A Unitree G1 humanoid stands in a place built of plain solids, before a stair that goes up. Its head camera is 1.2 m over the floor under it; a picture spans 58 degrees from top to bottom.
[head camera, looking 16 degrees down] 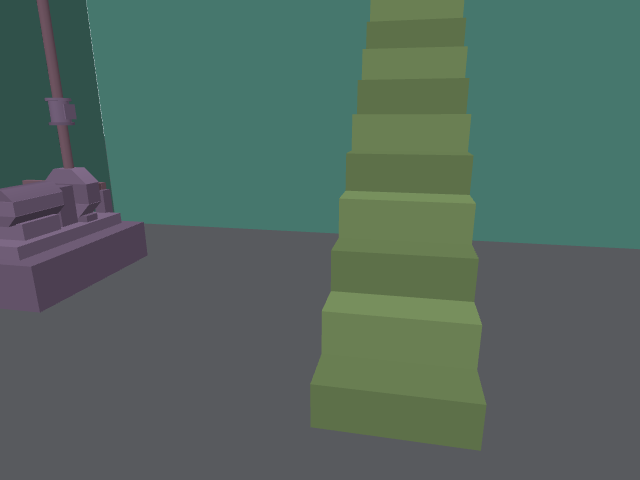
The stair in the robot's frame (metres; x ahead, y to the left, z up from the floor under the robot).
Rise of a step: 0.20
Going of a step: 0.23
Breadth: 0.65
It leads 11 degrees to the right of straight ahead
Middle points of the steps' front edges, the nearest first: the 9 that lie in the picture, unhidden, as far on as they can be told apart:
1.40 -0.28 0.20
1.62 -0.33 0.40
1.85 -0.37 0.60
2.06 -0.41 0.80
2.29 -0.46 1.01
2.51 -0.50 1.21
2.74 -0.55 1.41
2.96 -0.59 1.61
3.18 -0.64 1.82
